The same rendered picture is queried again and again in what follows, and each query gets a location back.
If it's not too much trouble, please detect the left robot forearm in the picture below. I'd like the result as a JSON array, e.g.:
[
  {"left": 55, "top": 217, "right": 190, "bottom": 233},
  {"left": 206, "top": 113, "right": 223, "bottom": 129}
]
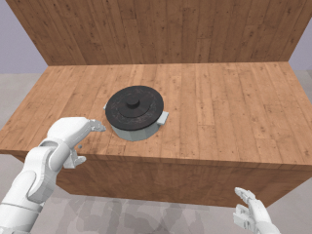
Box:
[{"left": 0, "top": 137, "right": 71, "bottom": 234}]

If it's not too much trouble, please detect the robot right hand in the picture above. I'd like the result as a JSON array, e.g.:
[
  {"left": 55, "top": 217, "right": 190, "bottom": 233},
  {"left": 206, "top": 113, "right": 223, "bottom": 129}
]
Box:
[{"left": 233, "top": 187, "right": 272, "bottom": 234}]

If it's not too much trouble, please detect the table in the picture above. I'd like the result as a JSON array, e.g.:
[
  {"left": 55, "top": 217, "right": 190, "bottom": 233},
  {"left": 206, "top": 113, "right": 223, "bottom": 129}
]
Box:
[{"left": 0, "top": 0, "right": 312, "bottom": 209}]

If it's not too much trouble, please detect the knob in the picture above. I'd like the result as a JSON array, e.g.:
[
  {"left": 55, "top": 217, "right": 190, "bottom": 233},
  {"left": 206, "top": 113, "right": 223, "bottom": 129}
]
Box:
[{"left": 126, "top": 96, "right": 140, "bottom": 108}]

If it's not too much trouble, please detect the pot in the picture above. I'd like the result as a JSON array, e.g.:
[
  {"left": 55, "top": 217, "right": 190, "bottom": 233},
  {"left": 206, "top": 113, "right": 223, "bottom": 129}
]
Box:
[{"left": 103, "top": 103, "right": 169, "bottom": 141}]

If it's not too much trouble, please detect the robot left hand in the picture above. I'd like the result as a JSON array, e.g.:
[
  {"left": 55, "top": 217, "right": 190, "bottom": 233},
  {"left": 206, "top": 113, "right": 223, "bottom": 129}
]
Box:
[{"left": 47, "top": 117, "right": 106, "bottom": 169}]

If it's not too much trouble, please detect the right robot forearm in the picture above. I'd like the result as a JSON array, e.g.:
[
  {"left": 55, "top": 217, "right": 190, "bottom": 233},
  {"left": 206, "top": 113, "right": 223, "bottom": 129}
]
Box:
[{"left": 254, "top": 221, "right": 281, "bottom": 234}]

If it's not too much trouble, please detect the lid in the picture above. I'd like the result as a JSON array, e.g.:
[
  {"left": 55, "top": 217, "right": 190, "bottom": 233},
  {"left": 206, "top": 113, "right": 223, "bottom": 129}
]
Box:
[{"left": 105, "top": 85, "right": 164, "bottom": 132}]

